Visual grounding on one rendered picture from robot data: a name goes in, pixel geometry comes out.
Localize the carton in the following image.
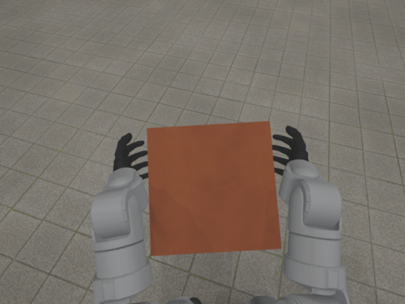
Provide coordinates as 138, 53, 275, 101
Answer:
147, 121, 282, 256

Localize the left robot forearm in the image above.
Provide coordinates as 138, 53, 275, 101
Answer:
90, 167, 153, 304

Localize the robot right hand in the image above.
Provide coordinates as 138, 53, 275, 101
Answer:
272, 126, 309, 176

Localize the right robot forearm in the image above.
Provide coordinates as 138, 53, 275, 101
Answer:
278, 160, 350, 304

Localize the robot left hand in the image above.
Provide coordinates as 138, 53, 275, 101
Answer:
113, 133, 148, 180

